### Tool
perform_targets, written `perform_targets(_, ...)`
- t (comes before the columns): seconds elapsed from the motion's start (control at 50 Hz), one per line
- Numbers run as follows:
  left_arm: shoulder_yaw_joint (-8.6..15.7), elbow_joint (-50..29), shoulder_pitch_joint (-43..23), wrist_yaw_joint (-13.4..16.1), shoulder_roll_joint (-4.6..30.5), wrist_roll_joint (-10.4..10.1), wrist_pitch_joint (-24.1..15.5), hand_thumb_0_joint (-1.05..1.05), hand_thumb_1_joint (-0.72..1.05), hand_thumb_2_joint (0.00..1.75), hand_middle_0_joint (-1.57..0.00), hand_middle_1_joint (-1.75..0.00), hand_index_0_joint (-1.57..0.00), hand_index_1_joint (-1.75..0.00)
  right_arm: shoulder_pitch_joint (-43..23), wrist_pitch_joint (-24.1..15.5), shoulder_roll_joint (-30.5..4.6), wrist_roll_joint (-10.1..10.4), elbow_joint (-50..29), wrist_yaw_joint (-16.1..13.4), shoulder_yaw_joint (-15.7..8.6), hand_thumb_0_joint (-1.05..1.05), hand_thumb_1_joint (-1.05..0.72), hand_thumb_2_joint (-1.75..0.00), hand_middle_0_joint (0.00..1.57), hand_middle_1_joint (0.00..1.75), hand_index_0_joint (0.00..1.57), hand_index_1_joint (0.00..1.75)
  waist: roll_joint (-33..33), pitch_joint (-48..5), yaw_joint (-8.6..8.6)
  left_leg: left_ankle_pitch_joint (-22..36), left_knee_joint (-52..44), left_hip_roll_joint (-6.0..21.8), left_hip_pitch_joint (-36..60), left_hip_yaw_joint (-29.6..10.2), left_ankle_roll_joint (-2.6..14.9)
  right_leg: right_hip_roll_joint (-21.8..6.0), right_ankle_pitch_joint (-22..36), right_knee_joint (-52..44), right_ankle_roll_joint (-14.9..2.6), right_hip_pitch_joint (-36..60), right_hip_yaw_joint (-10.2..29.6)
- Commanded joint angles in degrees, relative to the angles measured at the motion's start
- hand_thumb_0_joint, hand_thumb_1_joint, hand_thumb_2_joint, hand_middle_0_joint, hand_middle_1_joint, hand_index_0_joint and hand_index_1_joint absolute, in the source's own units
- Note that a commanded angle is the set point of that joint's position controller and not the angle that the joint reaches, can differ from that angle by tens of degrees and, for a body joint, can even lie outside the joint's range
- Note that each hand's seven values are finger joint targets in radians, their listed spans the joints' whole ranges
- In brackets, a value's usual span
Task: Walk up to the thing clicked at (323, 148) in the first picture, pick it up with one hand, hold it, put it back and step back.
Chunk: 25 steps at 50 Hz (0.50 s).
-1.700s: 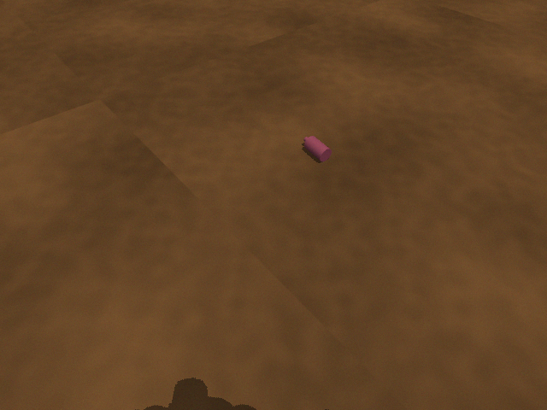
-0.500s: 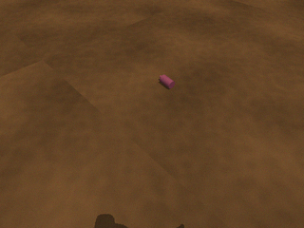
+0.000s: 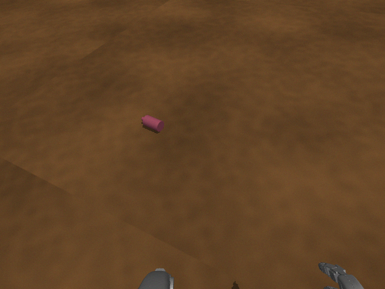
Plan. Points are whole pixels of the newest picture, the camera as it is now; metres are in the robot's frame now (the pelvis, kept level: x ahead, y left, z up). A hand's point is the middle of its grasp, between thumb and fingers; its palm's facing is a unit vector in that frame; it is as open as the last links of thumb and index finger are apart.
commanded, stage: walk up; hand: left
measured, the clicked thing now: (151, 122) +1.36 +0.42 -0.73
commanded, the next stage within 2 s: none
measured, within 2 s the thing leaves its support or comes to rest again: neither
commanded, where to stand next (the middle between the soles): +0.86 +0.36 m, yaw -32 degrees
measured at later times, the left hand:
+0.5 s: hand (87, 178) +0.45 +0.36 -0.12, palm faces -0.28 -0.84 -0.46, open 7.3 cm
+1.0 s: hand (67, 153) +0.57 +0.48 -0.14, palm faces -0.31 -0.78 -0.54, open 7.3 cm
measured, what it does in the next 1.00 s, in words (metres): walks ahead, turning right: left foot, then right foot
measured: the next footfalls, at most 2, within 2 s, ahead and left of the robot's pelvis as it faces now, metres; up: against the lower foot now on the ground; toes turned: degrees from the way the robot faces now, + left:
left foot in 0.18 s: +0.28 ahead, +0.21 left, +0.00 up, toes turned -1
right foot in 0.60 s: +0.43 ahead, -0.01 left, +0.00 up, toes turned -19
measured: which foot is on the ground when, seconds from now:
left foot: up 0.00-0.16, down 0.18-0.62, up 0.64-1.00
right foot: down 0.00-0.22, up 0.24-0.58, down 0.60-1.00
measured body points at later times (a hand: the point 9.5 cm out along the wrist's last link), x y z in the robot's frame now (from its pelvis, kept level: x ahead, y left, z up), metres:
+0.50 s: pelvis +0.26 +0.12 +0.00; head +0.29 +0.10 +0.45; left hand +0.47 +0.41 -0.09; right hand +0.20 -0.20 -0.12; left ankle +0.24 +0.21 -0.74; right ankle +0.31 -0.02 -0.70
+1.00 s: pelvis +0.45 +0.19 -0.03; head +0.47 +0.16 +0.42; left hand +0.58 +0.52 -0.10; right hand +0.46 -0.17 -0.13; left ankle +0.60 +0.33 -0.72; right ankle +0.39 +0.01 -0.74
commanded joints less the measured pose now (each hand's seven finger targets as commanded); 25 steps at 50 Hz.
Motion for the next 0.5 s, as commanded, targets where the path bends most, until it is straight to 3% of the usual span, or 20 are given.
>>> perform_targets(0.0,6.3,-7.1,-4.4,1.5,21.2,0.0,-3.3,0.0,0.9,0.9,-0.2,-0.3,-0.2,-0.3,-3.3,-0.3,-10.6,-1.0,-6.8,0.2,-4.2,0.0,-0.9,-0.9,0.2,0.3,0.2,0.3,-9.6,3.6,-2.6,5.5,-10.0,2.1,-0.9,-1.3,-1.46,-11.3,-9.5,-14.9,-9.2,-8.5,12.6)
perform_targets(0.04,6.5,-7.0,-2.8,1.7,21.6,0.4,-3.6,0.0,0.9,0.9,-0.2,-0.3,-0.2,-0.3,-6.4,-1.0,-10.1,-1.3,-8.5,0.6,-4.2,0.0,-0.9,-0.9,0.2,0.3,0.2,0.3,-8.9,2.7,-1.64,7.5,-16.1,2.6,1.7,-1.8,-0.89,-11.2,-3.5,-11.6,-8.66,-7.7,10.9)
perform_targets(0.08,6.5,-7.1,-4.0,2.0,21.7,0.6,-3.7,0.0,0.9,0.9,-0.2,-0.3,-0.2,-0.3,-5.0,-1.5,-9.7,-1.1,-8.7,0.6,-4.6,0.0,-0.9,-0.9,0.2,0.3,0.2,0.3,-10.6,0.1,-3.11,8.6,-19.9,2.2,9.1,0.0,0.27,-11.7,6.8,-7.9,-7.99,-8.3,9.1)
perform_targets(0.12,6.2,-7.6,-6.2,2.5,22.1,0.8,-3.4,0.0,0.9,0.9,-0.2,-0.3,-0.2,-0.3,2.0,-1.5,-9.9,-1.3,-7.0,0.3,-5.4,0.0,-0.9,-0.9,0.2,0.3,0.2,0.3,-12.6,-3.7,-6.74,7.1,-19.6,1.5,17.8,1.7,1.38,-13.7,13.3,-2.5,-7.51,-9.7,10.3)
perform_targets(0.14,6.0,-7.8,-6.8,2.8,21.8,0.6,-3.1,0.0,0.9,0.9,-0.2,-0.3,-0.2,-0.3,5.8,-1.6,-10.3,-1.3,-5.8,0.0,-5.9,0.0,-0.9,-0.9,0.2,0.3,0.2,0.3,-11.1,-4.7,-8.88,4.5,-22.3,-0.2,22.6,3.4,1.64,-12.6,15.3,3.4,-7.14,-11.0,9.1)
perform_targets(0.16,5.4,-8.2,-5.8,3.0,20.0,1.0,-2.8,0.0,0.9,0.9,-0.2,-0.3,-0.2,-0.3,12.5,-1.9,-12.6,-1.7,-3.9,-0.4,-7.0,0.0,-0.9,-0.9,0.2,0.3,0.2,0.3,-5.3,-8.4,-11.97,2.2,-24.4,-2.0,31.7,2.4,3.04,-9.4,16.5,16.8,-5.47,-13.9,6.8)
perform_targets(0.18,3.8,-7.9,-2.1,3.1,15.3,0.8,-2.7,0.0,0.9,0.9,-0.2,-0.3,-0.2,-0.3,19.3,-2.5,-15.8,-2.4,-2.7,-1.3,-8.2,0.0,-0.9,-0.9,0.2,0.3,0.2,0.3,5.7,-11.0,-14.82,-9.2,-29.2,2.1,39.6,-5.1,4.95,-4.6,12.3,34.6,-2.9,-21.1,2.9)
perform_targets(0.2,2.3,-7.7,3.0,3.1,10.9,-0.5,-2.6,0.0,0.9,0.9,-0.2,-0.3,-0.2,-0.3,16.7,-3.3,-19.1,-1.8,-4.1,-2.0,-8.6,0.0,-0.9,-0.9,0.2,0.3,0.2,0.3,19.9,-10.1,-11.4,-12.4,-38.2,14.4,43.8,-25.3,6.68,4.0,-14.1,45.0,-1.76,-34.1,0.0)
perform_targets(0.22,2.5,-5.6,5.5,4.2,13.7,-0.9,-2.1,0.0,0.9,0.9,-0.2,-0.3,-0.2,-0.3,12.1,-3.3,-20.0,-0.1,-4.8,-2.1,-8.8,0.0,-0.9,-0.9,0.2,0.3,0.2,0.3,17.8,-11.3,-7.83,-16.2,-43.3,18.4,42.7,-36.9,12.14,0.9,-14.0,49.9,-3.48,-35.9,2.3)
perform_targets(0.24,2.4,-4.8,2.8,4.2,16.2,-0.4,-2.2,0.0,0.9,0.9,-0.2,-0.3,-0.2,-0.3,8.5,-2.9,-18.1,0.4,-6.0,-2.3,-8.5,0.0,-0.9,-0.9,0.2,0.3,0.2,0.3,11.7,-7.7,-6.84,-20.8,-45.4,17.9,32.2,-33.5,12.07,-2.8,-10.5,50.6,-3.48,-32.6,3.1)
perform_targets(0.26,2.9,-4.5,-0.7,3.5,18.5,-0.9,-2.3,0.0,0.9,0.9,-0.2,-0.3,-0.2,-0.3,6.7,-2.8,-15.4,0.1,-6.7,-2.4,-7.6,0.0,-0.9,-0.9,0.2,0.3,0.2,0.3,5.5,-4.5,-6.66,-15.1,-44.6,14.3,26.0,-23.0,9.06,-4.4,-5.5,47.6,-3.08,-29.0,4.0)
perform_targets(0.28,3.4,-3.6,-1.6,2.7,18.5,-1.7,-2.2,0.0,0.9,0.9,-0.2,-0.3,-0.2,-0.3,6.0,-3.0,-13.4,-0.4,-6.8,-2.4,-6.5,0.0,-0.9,-0.9,0.2,0.3,0.2,0.3,3.6,-3.2,-6.18,-7.8,-42.5,10.7,23.4,-14.4,7.1,-4.8,-2.7,43.8,-2.97,-26.8,4.2)
perform_targets(0.3,3.8,-3.4,-0.9,2.3,18.3,-2.0,-1.9,0.0,0.9,0.9,-0.2,-0.3,-0.2,-0.3,5.8,-3.2,-12.4,-0.3,-6.7,-2.6,-6.0,0.0,-0.9,-0.9,0.2,0.3,0.2,0.3,4.8,-3.6,-5.8,1.3,-40.9,8.7,24.9,-8.4,6.88,-5.2,-1.7,41.0,-2.67,-26.5,2.4)
perform_targets(0.34,3.4,-3.7,-1.4,2.0,16.3,-2.0,-1.3,0.0,0.9,0.9,-0.2,-0.3,-0.2,-0.3,8.8,-3.8,-11.3,-0.1,-6.0,-2.9,-5.4,0.0,-0.9,-0.9,0.2,0.3,0.2,0.3,3.9,-4.9,-5.81,14.0,-39.2,8.0,27.7,-3.9,8.37,-4.8,-1.7,36.6,-1.43,-25.4,0.8)
perform_targets(0.38,2.7,-5.2,-4.1,1.8,14.6,-1.7,-1.2,0.0,0.9,0.9,-0.2,-0.3,-0.2,-0.3,10.3,-3.7,-11.0,-0.4,-6.3,-3.1,-5.1,0.0,-0.9,-0.9,0.2,0.3,0.2,0.3,3.3,-4.8,-6.49,23.4,-37.4,8.7,32.4,-0.5,11.39,-4.8,-2.7,29.7,-0.42,-27.4,-0.7)
perform_targets(0.4,2.6,-5.8,-6.1,1.7,14.3,-1.5,-1.1,0.0,0.9,0.9,-0.2,-0.3,-0.2,-0.3,10.5,-3.6,-10.7,-0.7,-6.5,-3.2,-4.9,0.0,-0.9,-0.9,0.2,0.3,0.2,0.3,2.5,-3.4,-6.86,26.8,-37.4,8.7,31.4,1.8,11.8,-5.1,-2.1,26.9,-0.05,-27.6,-1.5)
perform_targets(0.42,2.7,-6.7,-7.6,1.7,13.9,-1.5,-1.2,0.0,0.9,0.9,-0.2,-0.3,-0.2,-0.3,10.5,-3.4,-10.7,-0.9,-6.8,-3.2,-4.8,0.0,-0.9,-0.9,0.2,0.3,0.2,0.3,2.7,-2.8,-7.11,29.6,-37.0,9.5,31.4,2.5,12.9,-5.4,-1.7,23.3,-0.13,-27.0,-3.3)
perform_targets(0.44,2.8,-7.3,-8.8,1.6,13.6,-1.4,-1.2,0.0,0.9,0.9,-0.2,-0.3,-0.2,-0.3,10.2,-3.2,-10.8,-1.2,-7.2,-3.1,-4.7,0.0,-0.9,-0.9,0.2,0.3,0.2,0.3,2.7,-2.1,-7.16,29.9,-37.8,9.5,28.4,3.7,12.89,-5.3,0.0,20.8,-0.32,-24.2,-4.9)
perform_targets(0.48,3.2,-7.5,-9.2,1.7,13.6,-1.2,-1.3,0.0,0.9,0.9,-0.2,-0.3,-0.2,-0.3,9.0,-2.6,-11.0,-1.6,-8.4,-2.8,-4.5,0.0,-0.9,-0.9,0.2,0.3,0.2,0.3,1.9,-1.8,-6.91,27.8,-36.0,7.9,23.9,6.2,11.02,-3.8,3.7,15.4,-1.12,-17.0,-6.9)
